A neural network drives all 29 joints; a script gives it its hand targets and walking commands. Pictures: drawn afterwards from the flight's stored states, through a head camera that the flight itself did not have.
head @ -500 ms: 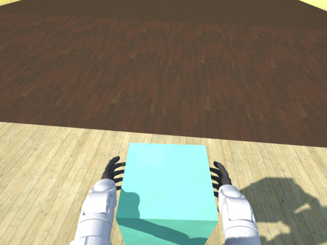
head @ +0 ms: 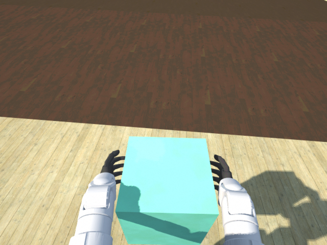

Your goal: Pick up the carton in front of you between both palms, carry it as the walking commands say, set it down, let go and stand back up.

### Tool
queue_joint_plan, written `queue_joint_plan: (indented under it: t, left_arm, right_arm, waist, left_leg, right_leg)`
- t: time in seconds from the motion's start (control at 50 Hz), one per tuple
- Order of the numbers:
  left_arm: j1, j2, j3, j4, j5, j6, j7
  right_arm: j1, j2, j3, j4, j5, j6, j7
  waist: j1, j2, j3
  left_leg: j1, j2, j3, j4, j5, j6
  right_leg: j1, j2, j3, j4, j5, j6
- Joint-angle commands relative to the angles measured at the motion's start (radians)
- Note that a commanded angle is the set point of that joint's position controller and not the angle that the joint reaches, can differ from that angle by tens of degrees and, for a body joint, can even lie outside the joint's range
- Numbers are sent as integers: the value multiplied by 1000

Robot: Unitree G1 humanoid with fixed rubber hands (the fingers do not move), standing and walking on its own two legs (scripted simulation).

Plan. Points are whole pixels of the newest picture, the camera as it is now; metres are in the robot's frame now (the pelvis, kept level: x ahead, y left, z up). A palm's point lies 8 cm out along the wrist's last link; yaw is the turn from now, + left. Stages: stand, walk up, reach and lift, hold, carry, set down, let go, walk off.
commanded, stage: reach and lift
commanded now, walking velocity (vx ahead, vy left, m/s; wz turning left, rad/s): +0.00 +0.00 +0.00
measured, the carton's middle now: (165, 192) +0.30 +0.00 -0.04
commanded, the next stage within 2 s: hold in 0.40 s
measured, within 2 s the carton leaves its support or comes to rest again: neither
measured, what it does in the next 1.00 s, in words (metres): stands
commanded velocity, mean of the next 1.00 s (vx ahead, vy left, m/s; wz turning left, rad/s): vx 0.00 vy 0.00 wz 0.00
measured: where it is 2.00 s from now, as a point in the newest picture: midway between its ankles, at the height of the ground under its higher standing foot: (157, 239)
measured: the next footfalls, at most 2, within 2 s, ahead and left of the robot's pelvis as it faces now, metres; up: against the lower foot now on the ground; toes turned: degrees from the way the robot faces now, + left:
right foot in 1.44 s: +0.13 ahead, -0.10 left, +0.00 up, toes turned -7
left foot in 1.72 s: +0.36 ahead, +0.13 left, +0.00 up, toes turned +12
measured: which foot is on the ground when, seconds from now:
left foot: down 0.00-1.00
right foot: down 0.00-1.00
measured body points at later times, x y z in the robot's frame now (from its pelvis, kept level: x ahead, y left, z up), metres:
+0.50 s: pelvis +0.01 +0.00 +0.00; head -0.03 +0.00 +0.45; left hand +0.31 +0.15 +0.04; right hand +0.30 -0.15 +0.04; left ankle +0.01 +0.13 -0.74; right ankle +0.02 -0.13 -0.74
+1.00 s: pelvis +0.00 +0.00 +0.00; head -0.05 +0.00 +0.45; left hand +0.30 +0.15 +0.05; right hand +0.30 -0.15 +0.04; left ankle +0.01 +0.13 -0.74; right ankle +0.02 -0.13 -0.74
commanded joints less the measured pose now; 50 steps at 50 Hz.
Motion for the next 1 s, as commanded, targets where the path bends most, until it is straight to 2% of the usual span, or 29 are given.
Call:
queue_joint_plan:
  t: [0.0, 0.18, 0.36, 0.48, 0.6, 0.76, 0.98]
  left_arm:
    - [-460, -951, -567, -4, -237, -5, -243]
    - [-402, -937, -588, -63, -254, 20, -238]
    - [-398, -933, -599, -94, -263, 42, -237]
    - [-402, -929, -660, -187, -301, 82, -227]
    - [-405, -884, -588, -124, -258, 120, -227]
    - [-492, -916, -599, -122, -268, 107, -236]
    - [-503, -909, -583, -97, -256, 105, -238]
  right_arm:
    - [-490, 941, 561, -34, 238, -27, 224]
    - [-431, 928, 581, -93, 254, -3, 219]
    - [-429, 919, 589, -123, 264, 19, 220]
    - [-436, 915, 658, -216, 305, 58, 213]
    - [-435, 870, 580, -148, 261, 92, 211]
    - [-524, 904, 593, -146, 272, 80, 221]
    - [-532, 904, 576, -118, 260, 79, 220]
  waist:
    - [0, -4, -262]
    - [0, -5, -255]
    - [0, -3, -238]
    - [5, -3, -272]
    - [0, -2, -141]
    - [3, 1, -194]
    - [3, -3, -191]
  left_leg:
    - [49, -51, 71, -72, 180, -5]
    - [80, -56, 66, -85, 251, -9]
    - [87, -55, 64, -92, 247, -10]
    - [126, -53, 59, -102, 296, -12]
    - [78, -47, 72, -129, 135, -7]
    - [81, -45, 72, -112, 115, -6]
    - [78, -43, 75, -111, 103, -4]
  right_leg:
    - [113, 50, -70, -59, 183, 6]
    - [143, 53, -65, -73, 250, 11]
    - [148, 56, -64, -81, 241, 11]
    - [183, 57, -61, -92, 286, 15]
    - [135, 50, -68, -116, 125, 4]
    - [139, 50, -72, -100, 106, 3]
    - [139, 46, -74, -100, 100, 4]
